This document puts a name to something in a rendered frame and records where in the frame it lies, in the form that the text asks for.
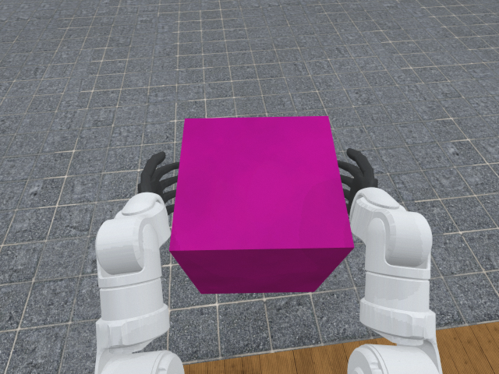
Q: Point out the right robot forearm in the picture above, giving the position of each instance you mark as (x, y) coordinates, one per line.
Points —
(397, 290)

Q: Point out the carton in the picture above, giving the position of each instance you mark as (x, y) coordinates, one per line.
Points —
(259, 205)

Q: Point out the robot right hand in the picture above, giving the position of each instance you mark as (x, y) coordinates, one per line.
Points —
(363, 175)

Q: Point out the left robot forearm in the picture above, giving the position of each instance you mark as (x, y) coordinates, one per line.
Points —
(128, 272)

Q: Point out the right robot upper arm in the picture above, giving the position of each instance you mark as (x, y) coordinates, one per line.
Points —
(389, 359)

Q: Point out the left robot upper arm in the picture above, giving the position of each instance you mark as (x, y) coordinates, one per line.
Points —
(152, 362)

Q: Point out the robot left hand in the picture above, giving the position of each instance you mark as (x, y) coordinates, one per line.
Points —
(150, 179)

